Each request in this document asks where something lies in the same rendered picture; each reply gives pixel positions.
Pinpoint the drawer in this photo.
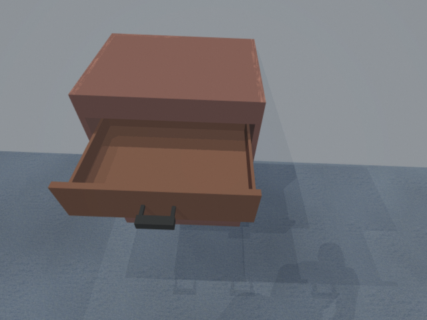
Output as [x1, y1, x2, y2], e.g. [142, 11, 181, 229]
[48, 118, 262, 223]

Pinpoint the cabinet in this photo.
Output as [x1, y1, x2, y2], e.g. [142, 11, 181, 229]
[68, 33, 266, 227]

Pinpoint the handle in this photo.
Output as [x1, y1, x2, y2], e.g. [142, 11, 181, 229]
[134, 205, 176, 230]

